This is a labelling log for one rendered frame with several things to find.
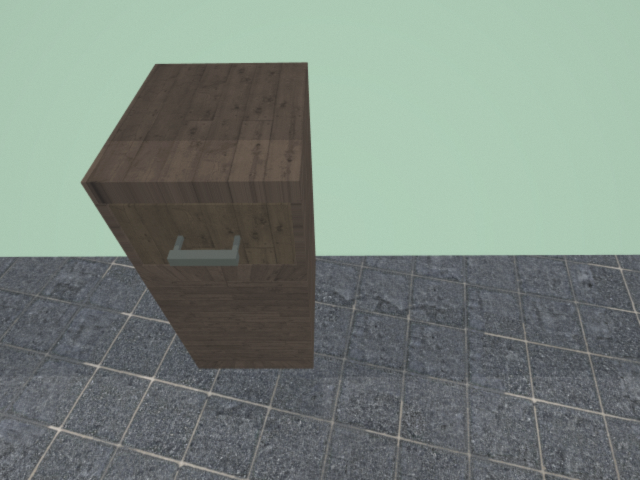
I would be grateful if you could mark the drawer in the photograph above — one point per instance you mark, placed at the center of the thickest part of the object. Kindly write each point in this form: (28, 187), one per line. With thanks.
(265, 229)

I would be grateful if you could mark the handle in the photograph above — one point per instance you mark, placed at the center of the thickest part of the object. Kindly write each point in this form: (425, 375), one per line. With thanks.
(178, 257)

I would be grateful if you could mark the cabinet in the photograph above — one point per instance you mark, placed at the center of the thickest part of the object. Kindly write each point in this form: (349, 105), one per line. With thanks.
(221, 133)

